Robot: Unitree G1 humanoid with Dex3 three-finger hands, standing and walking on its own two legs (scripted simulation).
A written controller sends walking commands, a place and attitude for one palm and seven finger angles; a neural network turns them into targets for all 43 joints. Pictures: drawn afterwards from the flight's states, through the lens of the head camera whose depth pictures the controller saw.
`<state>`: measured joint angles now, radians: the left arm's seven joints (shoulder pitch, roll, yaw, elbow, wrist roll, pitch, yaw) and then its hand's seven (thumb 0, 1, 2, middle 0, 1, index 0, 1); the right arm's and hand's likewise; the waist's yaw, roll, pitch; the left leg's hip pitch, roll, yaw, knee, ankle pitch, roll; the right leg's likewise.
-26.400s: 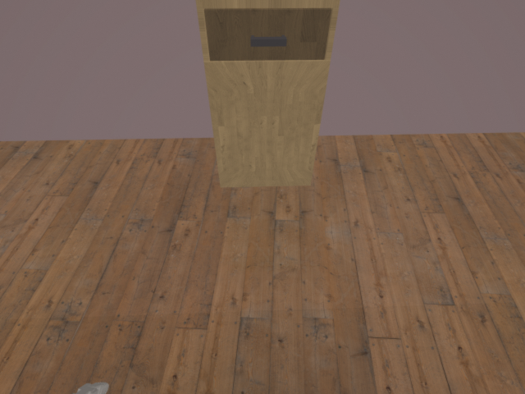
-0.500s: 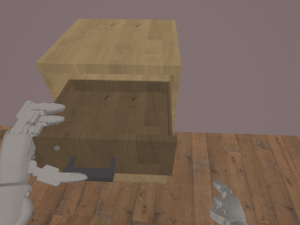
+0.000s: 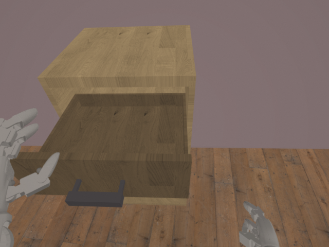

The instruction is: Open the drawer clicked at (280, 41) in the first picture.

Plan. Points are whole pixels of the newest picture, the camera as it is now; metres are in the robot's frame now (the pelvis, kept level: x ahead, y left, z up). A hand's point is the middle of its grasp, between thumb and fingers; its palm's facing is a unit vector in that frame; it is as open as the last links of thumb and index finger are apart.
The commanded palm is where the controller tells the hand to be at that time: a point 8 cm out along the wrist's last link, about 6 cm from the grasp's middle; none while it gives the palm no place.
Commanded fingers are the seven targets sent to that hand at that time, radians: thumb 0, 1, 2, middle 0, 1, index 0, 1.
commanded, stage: draw the hand back to the body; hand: left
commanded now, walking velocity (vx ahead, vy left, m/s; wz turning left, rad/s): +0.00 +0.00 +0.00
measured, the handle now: (97, 190) +0.24 +0.20 +0.02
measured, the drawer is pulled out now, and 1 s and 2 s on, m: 0.28 0.28 0.28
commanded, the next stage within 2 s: step back with the hand held close in 0.28 s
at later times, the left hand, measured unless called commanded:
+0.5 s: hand (34, 170) +0.17 +0.23 +0.21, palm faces +0.44 -0.78 -0.45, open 7.4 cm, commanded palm +0.11 +0.27 +0.21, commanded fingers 0.00 0.90 0.90 -0.20 -0.30 -0.20 -0.30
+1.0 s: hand (0, 205) +0.12 +0.26 +0.19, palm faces +0.39 -0.78 -0.49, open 7.4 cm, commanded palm +0.06 +0.30 +0.21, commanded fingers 0.00 0.90 0.90 -0.20 -0.30 -0.20 -0.30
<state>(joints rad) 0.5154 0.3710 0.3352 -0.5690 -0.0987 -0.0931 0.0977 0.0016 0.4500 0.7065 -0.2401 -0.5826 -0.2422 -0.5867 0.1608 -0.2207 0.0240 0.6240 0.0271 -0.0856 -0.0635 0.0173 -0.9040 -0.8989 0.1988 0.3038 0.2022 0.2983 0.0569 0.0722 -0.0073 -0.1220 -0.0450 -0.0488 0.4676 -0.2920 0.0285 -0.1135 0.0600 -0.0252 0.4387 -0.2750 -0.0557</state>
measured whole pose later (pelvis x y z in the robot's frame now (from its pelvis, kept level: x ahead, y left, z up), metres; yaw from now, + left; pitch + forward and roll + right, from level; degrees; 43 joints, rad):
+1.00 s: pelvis -0.07 +0.02 -0.01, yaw +0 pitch +1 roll +0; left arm 0.59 0.45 0.45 -0.67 -0.06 -0.20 0.13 0.01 0.89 0.89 -0.21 -0.30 -0.21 -0.30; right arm 0.18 -0.20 0.01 0.54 0.02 -0.05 -0.06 0.02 -0.90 -0.90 0.20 0.30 0.20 0.30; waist 0.00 -0.01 -0.01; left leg -0.38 -0.07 0.00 0.59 -0.23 0.06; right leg -0.38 0.02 -0.02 0.59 -0.23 -0.02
